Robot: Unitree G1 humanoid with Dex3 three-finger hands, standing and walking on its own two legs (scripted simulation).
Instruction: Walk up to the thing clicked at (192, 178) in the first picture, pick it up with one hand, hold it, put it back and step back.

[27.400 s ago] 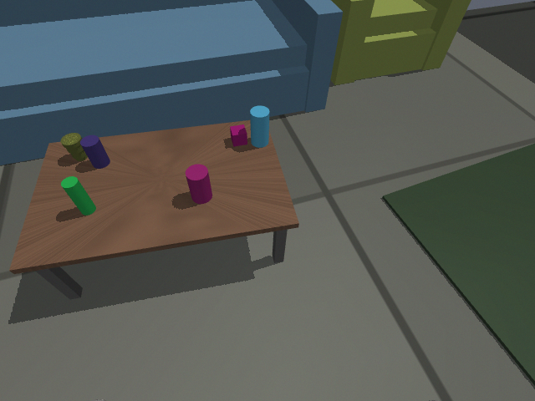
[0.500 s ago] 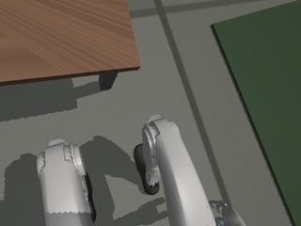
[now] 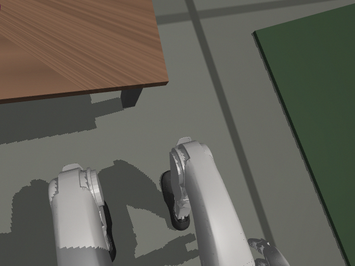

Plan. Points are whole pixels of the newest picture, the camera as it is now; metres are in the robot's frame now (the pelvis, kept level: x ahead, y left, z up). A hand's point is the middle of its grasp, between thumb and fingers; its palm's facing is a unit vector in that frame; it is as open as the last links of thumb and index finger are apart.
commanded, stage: withdraw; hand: left
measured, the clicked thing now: out of the picture +0.61 +0.25 +0.00
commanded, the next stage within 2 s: rise in 0.12 s
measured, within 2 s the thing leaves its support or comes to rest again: neither
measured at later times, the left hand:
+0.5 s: hand out of the picture +0.59 +0.35 +0.12, palm faces +0.38 -0.89 -0.25, open 17.4 cm
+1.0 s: hand out of the picture +0.42 +0.29 +0.20, palm faces +0.25 -0.90 -0.35, open 17.7 cm
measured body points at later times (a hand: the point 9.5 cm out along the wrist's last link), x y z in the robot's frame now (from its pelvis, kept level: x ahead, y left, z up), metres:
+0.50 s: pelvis +0.01 +0.01 +0.11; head +0.26 +0.06 +0.48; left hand +0.57 +0.40 +0.14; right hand +0.03 -0.26 +0.01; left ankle +0.07 +0.12 -0.36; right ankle +0.11 -0.13 -0.36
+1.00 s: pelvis +0.06 +0.00 +0.28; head +0.18 +0.05 +0.71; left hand +0.41 +0.33 +0.22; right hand +0.15 -0.26 +0.17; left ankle +0.07 +0.12 -0.36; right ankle +0.11 -0.13 -0.36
